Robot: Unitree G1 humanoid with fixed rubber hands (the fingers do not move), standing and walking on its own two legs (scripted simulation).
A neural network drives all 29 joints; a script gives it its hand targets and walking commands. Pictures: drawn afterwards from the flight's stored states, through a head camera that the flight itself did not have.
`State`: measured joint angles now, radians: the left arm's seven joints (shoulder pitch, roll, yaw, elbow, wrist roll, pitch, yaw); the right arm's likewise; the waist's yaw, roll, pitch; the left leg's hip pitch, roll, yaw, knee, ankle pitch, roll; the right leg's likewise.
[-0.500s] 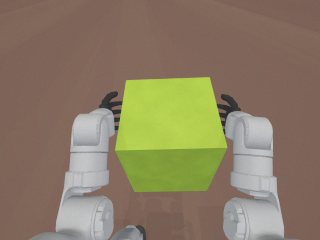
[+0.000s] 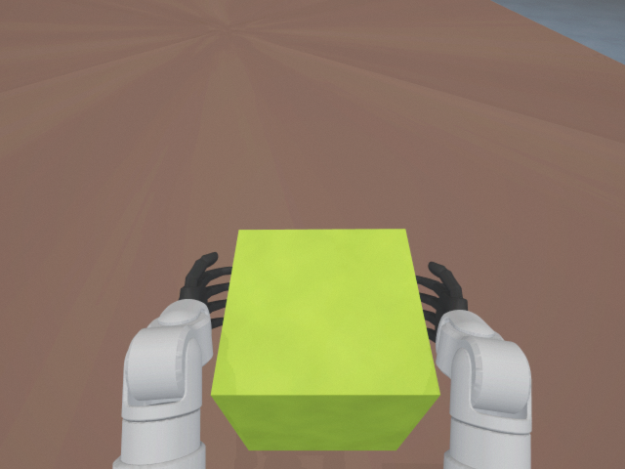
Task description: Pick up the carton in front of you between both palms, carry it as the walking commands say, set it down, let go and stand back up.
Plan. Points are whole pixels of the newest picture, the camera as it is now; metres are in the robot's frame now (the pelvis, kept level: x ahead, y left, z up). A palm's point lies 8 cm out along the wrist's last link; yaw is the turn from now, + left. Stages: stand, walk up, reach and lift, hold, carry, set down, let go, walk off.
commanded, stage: carry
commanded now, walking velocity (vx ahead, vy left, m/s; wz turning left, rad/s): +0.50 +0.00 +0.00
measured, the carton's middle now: (322, 346) +0.27 -0.01 +0.03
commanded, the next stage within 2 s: none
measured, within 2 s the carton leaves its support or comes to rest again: neither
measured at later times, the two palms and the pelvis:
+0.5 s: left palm (221, 173) +0.55 +0.17 +0.11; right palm (392, 176) +0.56 -0.13 +0.11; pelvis +0.30 +0.01 +0.00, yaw +1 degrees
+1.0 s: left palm (245, 96) +0.88 +0.17 +0.11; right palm (370, 100) +0.88 -0.13 +0.10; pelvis +0.62 +0.02 +0.00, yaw +1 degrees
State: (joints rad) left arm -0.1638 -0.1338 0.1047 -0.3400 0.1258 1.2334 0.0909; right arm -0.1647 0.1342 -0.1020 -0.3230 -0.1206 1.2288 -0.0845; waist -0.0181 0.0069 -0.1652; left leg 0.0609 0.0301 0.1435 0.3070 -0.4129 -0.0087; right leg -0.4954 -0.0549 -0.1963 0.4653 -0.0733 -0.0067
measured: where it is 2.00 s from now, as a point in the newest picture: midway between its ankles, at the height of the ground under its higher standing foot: (302, 249)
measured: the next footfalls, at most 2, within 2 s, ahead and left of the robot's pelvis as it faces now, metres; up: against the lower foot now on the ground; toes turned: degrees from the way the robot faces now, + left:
right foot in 0.02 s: +0.19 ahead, -0.10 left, +0.00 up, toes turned -10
left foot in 0.52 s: +0.49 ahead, +0.13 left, +0.00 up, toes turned +12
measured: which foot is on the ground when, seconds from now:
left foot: down 0.00-0.06, up 0.08-0.50, down 0.52-1.00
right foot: up 0.00-0.00, down 0.02-0.56, up 0.58-1.00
